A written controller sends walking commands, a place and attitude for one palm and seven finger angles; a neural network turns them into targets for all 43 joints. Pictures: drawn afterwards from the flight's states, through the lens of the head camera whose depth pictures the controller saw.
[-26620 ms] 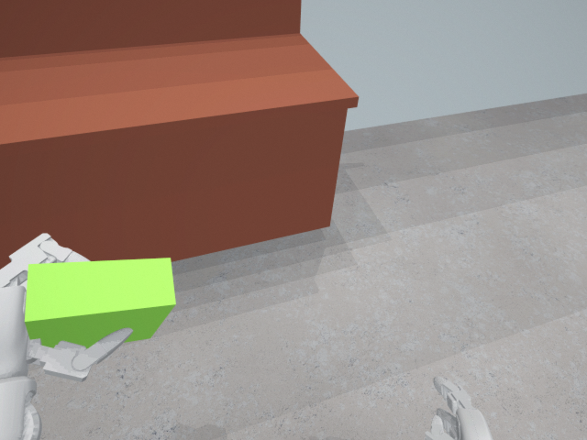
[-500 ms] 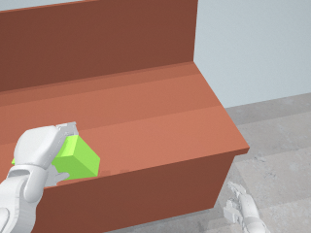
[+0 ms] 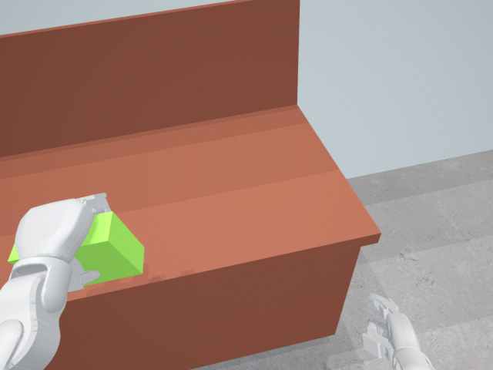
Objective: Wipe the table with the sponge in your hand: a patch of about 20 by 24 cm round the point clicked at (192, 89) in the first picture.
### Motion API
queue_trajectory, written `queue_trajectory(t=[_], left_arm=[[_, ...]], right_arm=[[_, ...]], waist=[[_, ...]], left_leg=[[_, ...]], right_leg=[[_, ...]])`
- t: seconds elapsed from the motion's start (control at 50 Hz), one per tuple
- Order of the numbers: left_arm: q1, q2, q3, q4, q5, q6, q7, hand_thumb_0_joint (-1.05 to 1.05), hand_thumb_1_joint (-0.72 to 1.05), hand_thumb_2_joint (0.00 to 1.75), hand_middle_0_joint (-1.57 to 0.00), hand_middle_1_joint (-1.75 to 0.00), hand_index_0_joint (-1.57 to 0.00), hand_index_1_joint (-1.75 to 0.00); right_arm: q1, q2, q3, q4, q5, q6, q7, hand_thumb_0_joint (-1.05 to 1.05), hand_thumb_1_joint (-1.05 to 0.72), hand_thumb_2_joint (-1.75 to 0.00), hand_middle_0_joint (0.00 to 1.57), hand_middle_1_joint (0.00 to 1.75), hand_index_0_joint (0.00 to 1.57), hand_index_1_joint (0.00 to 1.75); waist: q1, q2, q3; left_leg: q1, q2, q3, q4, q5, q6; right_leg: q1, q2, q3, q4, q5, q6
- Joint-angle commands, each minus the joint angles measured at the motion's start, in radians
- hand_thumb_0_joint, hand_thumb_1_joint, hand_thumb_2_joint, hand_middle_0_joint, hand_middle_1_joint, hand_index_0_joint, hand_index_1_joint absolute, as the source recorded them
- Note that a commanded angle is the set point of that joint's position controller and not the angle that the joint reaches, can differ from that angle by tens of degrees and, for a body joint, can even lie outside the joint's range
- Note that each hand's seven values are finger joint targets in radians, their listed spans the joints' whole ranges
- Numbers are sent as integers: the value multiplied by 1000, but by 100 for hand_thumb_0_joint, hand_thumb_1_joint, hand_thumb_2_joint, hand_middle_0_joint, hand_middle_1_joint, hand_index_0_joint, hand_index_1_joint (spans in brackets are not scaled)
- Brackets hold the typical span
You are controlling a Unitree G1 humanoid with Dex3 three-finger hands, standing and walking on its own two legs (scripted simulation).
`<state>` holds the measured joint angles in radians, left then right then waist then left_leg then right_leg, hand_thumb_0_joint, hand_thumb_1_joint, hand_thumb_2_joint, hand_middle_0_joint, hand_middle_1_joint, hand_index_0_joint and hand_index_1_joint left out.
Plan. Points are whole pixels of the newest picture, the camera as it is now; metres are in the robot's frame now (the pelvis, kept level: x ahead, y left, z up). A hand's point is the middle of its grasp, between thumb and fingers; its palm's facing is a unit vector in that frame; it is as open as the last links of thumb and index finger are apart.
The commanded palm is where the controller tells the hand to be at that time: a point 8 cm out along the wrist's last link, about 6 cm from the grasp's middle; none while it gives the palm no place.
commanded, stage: turn the palm down, sponge in hand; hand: left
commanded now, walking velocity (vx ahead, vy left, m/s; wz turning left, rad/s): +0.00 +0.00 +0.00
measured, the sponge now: (91, 258) +0.22 +0.30 +0.09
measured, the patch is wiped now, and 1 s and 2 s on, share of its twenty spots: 0.00 0.00 0.00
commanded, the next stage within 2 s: move the sponge above the wiping area in 0.08 s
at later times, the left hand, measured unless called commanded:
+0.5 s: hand (72, 248) +0.23 +0.33 +0.11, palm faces +0.03 -0.07 -1.00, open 9.4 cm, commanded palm +0.21 +0.30 +0.18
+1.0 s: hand (87, 241) +0.25 +0.33 +0.09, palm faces -0.05 -0.09 -0.99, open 9.4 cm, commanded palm +0.24 +0.32 +0.17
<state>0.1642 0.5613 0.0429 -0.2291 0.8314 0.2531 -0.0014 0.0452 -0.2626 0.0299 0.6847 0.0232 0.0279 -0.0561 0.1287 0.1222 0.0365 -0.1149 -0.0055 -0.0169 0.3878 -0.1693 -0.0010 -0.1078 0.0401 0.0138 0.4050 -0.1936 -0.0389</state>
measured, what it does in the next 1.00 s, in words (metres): stands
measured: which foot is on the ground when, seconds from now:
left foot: down 0.00-1.00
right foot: down 0.00-1.00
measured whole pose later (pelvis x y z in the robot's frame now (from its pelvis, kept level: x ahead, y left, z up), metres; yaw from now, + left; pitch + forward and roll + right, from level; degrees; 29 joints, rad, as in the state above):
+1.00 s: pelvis +0.01 +0.02 +0.00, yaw +1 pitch -4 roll +0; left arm 0.03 0.52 -0.02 0.00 0.87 0.29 -0.05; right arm 0.07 -0.28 0.02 0.70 0.04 0.04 -0.06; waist 0.11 0.12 0.03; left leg -0.14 -0.05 -0.02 0.37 -0.17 0.03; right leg -0.13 0.00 0.01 0.39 -0.20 0.00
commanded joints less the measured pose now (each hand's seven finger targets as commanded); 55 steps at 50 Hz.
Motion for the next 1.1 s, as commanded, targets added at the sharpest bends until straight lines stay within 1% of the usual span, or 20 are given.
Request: queue_trajectory(t=[0.0,0.08,0.14,0.16,0.18,0.24,0.26,0.28,0.36,0.46,0.52,0.56,0.64,0.66,0.68,0.76,0.9,1.02,1.06,1.08], left_arm=[[-212,168,83,-150,4,70,14,0,10,130,-120,-160,-120,-160],[-241,180,53,-220,33,70,-36,0,10,130,-120,-160,-120,-160],[-211,261,142,-234,44,16,-36,0,10,130,-120,-160,-120,-160],[-217,329,208,-275,54,0,-27,0,10,130,-120,-160,-120,-160],[-225,282,181,-272,56,-19,-14,0,10,130,-120,-160,-120,-160],[-163,280,229,-210,37,-41,30,0,10,130,-120,-160,-120,-160],[-177,306,259,-188,40,-25,41,0,10,130,-120,-160,-120,-160],[-206,242,203,-158,30,-16,49,0,10,130,-120,-160,-120,-160],[-221,255,192,-56,18,47,44,0,10,130,-120,-160,-120,-160],[-316,218,86,-102,30,46,-30,0,10,130,-120,-160,-120,-160],[-342,201,65,-109,33,-19,-46,0,10,130,-120,-160,-120,-160],[-359,269,133,-151,50,-59,-33,0,10,130,-120,-160,-120,-160],[-333,306,223,-54,68,-101,32,0,10,130,-120,-160,-120,-160],[-324,366,283,-42,74,-84,47,0,10,130,-120,-160,-120,-160],[-364,285,215,-36,68,-75,58,0,10,130,-120,-160,-120,-160],[-339,273,205,-1,57,-12,77,0,10,130,-120,-160,-120,-160],[-382,131,6,10,46,32,-20,0,10,130,-120,-160,-120,-160],[-527,214,77,-2,97,-79,6,0,10,130,-120,-160,-120,-160],[-541,327,185,-1,125,-97,44,0,10,130,-120,-160,-120,-160],[-555,260,143,2,127,-104,61,0,10,130,-120,-160,-120,-160]], right_arm=[[-228,-100,-35,-185,9,-54,-2,0,-90,-90,20,30,20,30],[-239,-92,-25,-209,5,-70,-9,0,-90,-90,20,30,20,30],[-215,-98,-35,-200,-8,-70,-16,0,-90,-90,20,30,20,30],[-228,-99,-33,-205,-11,-75,-17,0,-90,-90,20,30,20,30],[-218,-76,-25,-207,-12,-79,-14,0,-90,-90,20,30,20,30],[-183,-87,-47,-184,-9,-66,-6,0,-90,-90,20,30,20,30],[-197,-92,-46,-181,-7,-63,-5,0,-90,-90,20,30,20,30],[-189,-83,-43,-178,0,-61,-2,0,-90,-90,20,30,20,30],[-215,-110,-44,-172,12,-46,-6,0,-90,-90,20,30,20,30],[-228,-107,-32,-186,15,-58,-21,0,-90,-90,20,30,20,30],[-183,-101,-37,-177,3,-74,-30,0,-90,-90,20,30,20,30],[-184,-102,-37,-183,-3,-83,-34,0,-90,-90,20,30,20,30],[-145,-103,-53,-149,-7,-65,-29,0,-90,-90,20,30,20,30],[-158,-108,-51,-149,-7,-57,-26,0,-90,-90,20,30,20,30],[-162,-88,-43,-154,1,-53,-20,0,-90,-90,20,30,20,30],[-182,-105,-46,-155,7,-38,-5,0,-90,-90,20,30,20,30],[-175,-109,-41,-163,18,-37,-4,0,-90,-90,20,30,20,30],[-134,-106,-49,-147,2,-50,-24,0,-90,-90,20,30,20,30],[-137,-114,-51,-139,-3,-46,-26,0,-90,-90,20,30,20,30],[-135,-89,-45,-143,0,-50,-22,0,-90,-90,20,30,20,30]], waist=[[-12,-48,-120],[-17,-68,-169],[-3,-109,-186],[14,-76,-215],[12,-95,-234],[20,-73,-184],[22,-60,-151],[7,-67,-150],[-2,-53,-97],[-33,-32,-159],[-41,-62,-184],[-22,-26,-209],[2,-51,-206],[18,-27,-199],[6,-31,-213],[14,37,-218],[-46,-50,-182],[-35,-57,-237],[-8,-8,-259],[-10,-16,-282]], left_leg=[[-7,-37,4,-54,43,40],[6,-43,8,-40,68,53],[27,-43,2,-36,92,59],[43,-43,-9,-30,106,58],[41,-44,4,-21,144,57],[37,-38,-3,-27,150,49],[30,-38,-12,-30,130,45],[19,-34,3,-29,127,43],[-15,-38,-1,-47,60,36],[24,-42,-2,-49,69,48],[48,-38,-5,-52,73,56],[63,-34,-21,-52,84,55],[37,-29,-21,-53,141,43],[27,-34,-27,-57,143,39],[20,-33,-11,-50,158,36],[17,-28,-28,-66,161,23],[23,-16,-35,-76,101,34],[55,-16,-55,-76,94,37],[49,-24,-57,-71,126,35],[49,-26,-42,-56,170,31]], right_leg=[[0,-18,81,-106,-34,-8],[24,-23,79,-86,-8,-3],[34,-21,78,-89,17,0],[45,-9,113,-90,24,-12],[62,-18,74,-69,63,-8],[39,-10,81,-83,82,-16],[18,2,113,-97,55,-25],[18,-11,83,-90,53,-18],[-12,-7,103,-111,-15,-18],[3,-7,74,-94,23,-10],[5,-11,31,-92,30,0],[14,4,53,-86,40,-13],[34,-1,30,-73,86,-21],[46,9,67,-78,84,-33],[47,-5,35,-67,94,-26],[42,7,45,-65,92,-36],[-3,-4,0,-73,64,-13],[-1,6,-4,-62,57,-17],[25,23,34,-57,77,-34],[33,10,2,-44,96,-30]])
